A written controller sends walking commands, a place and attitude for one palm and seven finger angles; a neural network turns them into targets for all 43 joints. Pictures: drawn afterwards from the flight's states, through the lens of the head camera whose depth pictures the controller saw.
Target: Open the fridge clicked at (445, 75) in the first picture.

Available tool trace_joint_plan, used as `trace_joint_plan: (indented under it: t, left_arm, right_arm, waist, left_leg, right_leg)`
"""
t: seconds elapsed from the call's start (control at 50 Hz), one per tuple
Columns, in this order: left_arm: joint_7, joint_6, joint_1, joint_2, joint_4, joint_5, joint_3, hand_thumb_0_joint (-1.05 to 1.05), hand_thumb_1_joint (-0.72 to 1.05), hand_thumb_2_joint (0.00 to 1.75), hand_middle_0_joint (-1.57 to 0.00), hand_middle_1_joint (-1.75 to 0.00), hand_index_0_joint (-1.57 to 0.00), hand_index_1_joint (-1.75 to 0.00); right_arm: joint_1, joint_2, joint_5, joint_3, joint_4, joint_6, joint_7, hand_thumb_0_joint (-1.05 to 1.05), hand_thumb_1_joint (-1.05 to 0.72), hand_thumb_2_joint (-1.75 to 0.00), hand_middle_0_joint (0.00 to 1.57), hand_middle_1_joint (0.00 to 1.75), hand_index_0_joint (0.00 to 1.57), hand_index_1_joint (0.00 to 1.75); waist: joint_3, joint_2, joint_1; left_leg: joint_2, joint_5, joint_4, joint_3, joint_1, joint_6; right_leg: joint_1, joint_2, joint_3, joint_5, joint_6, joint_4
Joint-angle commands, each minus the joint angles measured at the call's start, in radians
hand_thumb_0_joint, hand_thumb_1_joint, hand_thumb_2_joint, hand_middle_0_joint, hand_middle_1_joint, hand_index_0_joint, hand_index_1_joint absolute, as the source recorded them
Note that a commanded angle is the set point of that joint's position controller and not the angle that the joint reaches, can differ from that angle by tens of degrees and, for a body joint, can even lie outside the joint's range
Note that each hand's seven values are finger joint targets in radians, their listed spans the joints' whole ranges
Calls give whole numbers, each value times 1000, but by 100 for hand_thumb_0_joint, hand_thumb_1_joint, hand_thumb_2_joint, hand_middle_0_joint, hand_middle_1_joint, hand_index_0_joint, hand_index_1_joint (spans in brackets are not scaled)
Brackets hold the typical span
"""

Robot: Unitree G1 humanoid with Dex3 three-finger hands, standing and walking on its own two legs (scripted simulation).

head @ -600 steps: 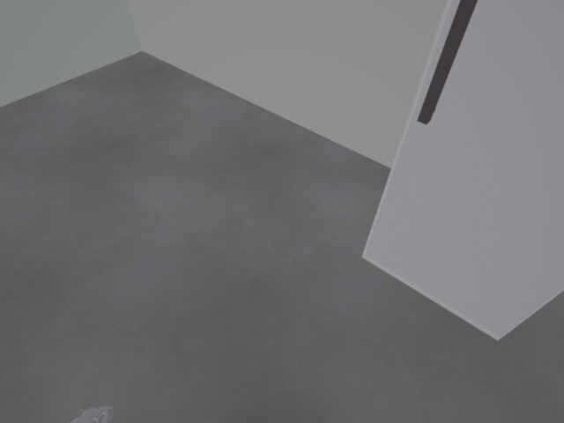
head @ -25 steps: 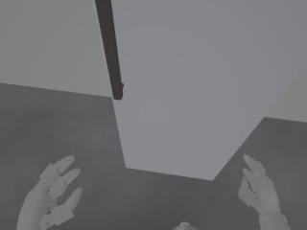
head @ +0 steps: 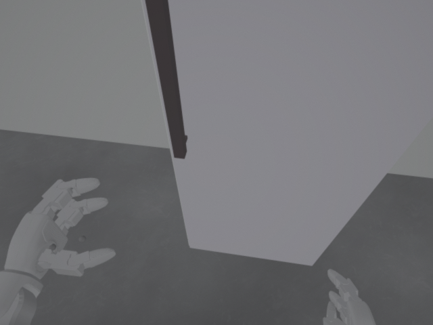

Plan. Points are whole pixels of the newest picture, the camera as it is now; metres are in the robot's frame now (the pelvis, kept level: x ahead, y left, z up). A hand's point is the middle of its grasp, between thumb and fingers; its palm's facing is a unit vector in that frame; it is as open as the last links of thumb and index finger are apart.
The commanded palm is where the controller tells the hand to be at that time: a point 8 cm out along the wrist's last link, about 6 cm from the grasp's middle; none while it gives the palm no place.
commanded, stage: raise the hand to about handle height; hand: left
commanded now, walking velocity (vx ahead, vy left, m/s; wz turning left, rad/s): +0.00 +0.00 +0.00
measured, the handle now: (172, 75) +0.49 +0.13 +0.22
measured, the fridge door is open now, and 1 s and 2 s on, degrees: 0 0 0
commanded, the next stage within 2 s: move the hooked fingers beside the handle in 1.16 s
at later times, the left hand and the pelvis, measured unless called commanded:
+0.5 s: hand (35, 174) +0.26 +0.27 +0.20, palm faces +0.02 -0.99 -0.11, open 13.9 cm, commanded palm +0.23 +0.31 +0.21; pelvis +0.01 +0.00 +0.02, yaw +0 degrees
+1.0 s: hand (41, 152) +0.28 +0.26 +0.22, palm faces +0.02 -0.99 -0.10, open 14.0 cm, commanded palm +0.24 +0.30 +0.23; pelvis +0.00 -0.02 +0.02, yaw +0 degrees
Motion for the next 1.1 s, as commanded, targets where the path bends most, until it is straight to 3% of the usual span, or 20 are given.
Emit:
trace_joint_plan:
  t: [0.0, 0.06, 0.12, 0.18, 0.24, 0.28, 0.4, 0.54, 0.58, 0.64, 0.68, 0.74, 0.84, 0.88, 0.94, 1.0, 1.06, 1.08]
  left_arm:
    - [11, -43, -165, 231, -260, -15, 138, 0, -22, 42, -28, -102, -28, -102]
    - [13, -8, -224, 234, -217, -17, 146, 0, -29, 39, -29, -107, -29, -107]
    - [3, 32, -303, 262, -227, -12, 157, 0, -36, 36, -29, -111, -29, -111]
    - [-11, 81, -328, 272, -169, -11, 163, 0, -43, 33, -29, -115, -29, -115]
    - [-28, 117, -420, 298, -168, -12, 174, 0, -50, 30, -30, -120, -30, -120]
    - [-37, 142, -455, 330, -156, -10, 196, 0, -50, 30, -30, -120, -30, -120]
    - [-62, 199, -604, 377, -110, -11, 221, 0, -50, 30, -30, -120, -30, -120]
    - [-86, 255, -733, 439, -51, -1, 252, 0, -50, 30, -30, -120, -30, -120]
    - [-93, 272, -737, 478, -8, -1, 279, 0, -50, 30, -30, -120, -30, -120]
    - [-106, 293, -810, 496, 16, 0, 281, 0, -50, 30, -30, -120, -30, -120]
    - [-114, 312, -749, 465, 69, -3, 261, 0, -50, 30, -30, -120, -30, -120]
    - [-126, 322, -725, 449, 59, -7, 248, 0, -50, 30, -30, -120, -30, -120]
    - [-95, 297, -742, 490, -20, -9, 299, 0, -50, 30, -30, -120, -30, -120]
    - [-77, 278, -763, 516, -69, -7, 319, 0, -50, 30, -30, -120, -30, -120]
    - [-66, 272, -779, 485, -56, 2, 295, 0, -50, 30, -30, -120, -30, -120]
    - [-69, 283, -765, 472, -11, 7, 277, 0, -50, 30, -30, -120, -30, -120]
    - [-79, 290, -774, 466, 1, 7, 266, 0, -50, 30, -30, -120, -30, -120]
    - [-82, 291, -765, 473, 4, 5, 266, 0, -50, 30, -30, -120, -30, -120]
  right_arm:
    - [-101, -115, 5, -53, -172, -86, -12, 0, -90, -90, 20, 30, 20, 30]
    - [-112, -117, 14, -50, -161, -81, -19, 0, -90, -90, 20, 30, 20, 30]
    - [-117, -116, 13, -44, -161, -77, -25, 0, -90, -90, 20, 30, 20, 30]
    - [-118, -121, 14, -38, -155, -69, -24, 0, -90, -90, 20, 30, 20, 30]
    - [-131, -119, 19, -32, -155, -57, -24, 0, -90, -90, 20, 30, 20, 30]
    - [-138, -119, 17, -25, -154, -49, -22, 0, -90, -90, 20, 30, 20, 30]
    - [-154, -114, 24, -14, -154, -16, -23, 0, -90, -90, 20, 30, 20, 30]
    - [-169, -114, 31, -10, -155, 8, -21, 0, -90, -90, 20, 30, 20, 30]
    - [-167, -119, 31, -10, -154, 16, -19, 0, -90, -90, 20, 30, 20, 30]
    - [-177, -124, 37, -13, -155, 25, -16, 0, -90, -90, 20, 30, 20, 30]
    - [-174, -125, 38, -13, -162, 31, -10, 0, -90, -90, 20, 30, 20, 30]
    - [-181, -133, 44, -18, -173, 44, -3, 0, -90, -90, 20, 30, 20, 30]
    - [-191, -125, 41, -23, -186, 45, -4, 0, -90, -90, 20, 30, 20, 30]
    - [-193, -123, 36, -22, -184, 40, -6, 0, -90, -90, 20, 30, 20, 30]
    - [-188, -118, 39, -21, -175, 33, -15, 0, -90, -90, 20, 30, 20, 30]
    - [-182, -123, 40, -21, -164, 34, -20, 0, -90, -90, 20, 30, 20, 30]
    - [-188, -124, 42, -20, -164, 30, -22, 0, -90, -90, 20, 30, 20, 30]
    - [-187, -124, 41, -20, -165, 33, -21, 0, -90, -90, 20, 30, 20, 30]
  waist:
    - [-189, 49, 19]
    - [-115, 61, 18]
    - [-131, 92, 25]
    - [-94, 48, 30]
    - [-106, 62, 23]
    - [-100, 87, 34]
    - [-117, 54, 24]
    - [-143, 78, 26]
    - [-143, 37, 36]
    - [-154, 53, 29]
    - [-139, 38, 37]
    - [-147, 19, 30]
    - [-172, 24, 36]
    - [-175, 47, 44]
    - [-155, 93, 31]
    - [-131, 46, 24]
    - [-135, 59, 23]
    - [-131, 28, 29]
  left_leg:
    - [15, 442, -185, -41, 14, -35]
    - [17, 388, -222, -45, 22, -38]
    - [18, 450, -249, -50, 80, -46]
    - [21, 463, -270, -51, 87, -43]
    - [20, 463, -291, -52, 117, -42]
    - [19, 486, -300, -50, 133, -44]
    - [16, 470, -331, -48, 165, -39]
    - [12, 499, -349, -45, 196, -37]
    - [11, 502, -351, -45, 191, -30]
    - [8, 490, -355, -40, 196, -26]
    - [7, 488, -352, -36, 184, -25]
    - [6, 476, -350, -29, 177, -21]
    - [5, 444, -349, -23, 179, -14]
    - [6, 455, -349, -22, 188, -15]
    - [4, 429, -359, -16, 190, -16]
    - [7, 417, -359, -14, 180, -8]
    - [4, 399, -357, -16, 181, -8]
    - [7, 399, -355, -16, 176, -7]
  right_leg:
    - [287, 17, 6, 242, -21, -84]
    - [266, 20, -2, 190, -20, -117]
    - [307, 22, -4, 231, -24, -137]
    - [327, 27, -3, 246, -24, -162]
    - [343, 25, 0, 255, -24, -182]
    - [358, 28, 4, 270, -29, -194]
    - [381, 27, 6, 270, -27, -229]
    - [405, 22, 6, 299, -30, -249]
    - [420, 24, 8, 306, -31, -257]
    - [422, 16, 13, 311, -30, -261]
    - [420, 15, 15, 310, -33, -262]
    - [413, 13, 17, 312, -28, -253]
    - [425, 14, 23, 276, -24, -259]
    - [439, 14, 26, 283, -28, -263]
    - [426, 11, 27, 266, -26, -270]
    - [428, 11, 37, 266, -23, -279]
    - [422, 9, 38, 250, -21, -281]
    - [432, 9, 42, 248, -23, -284]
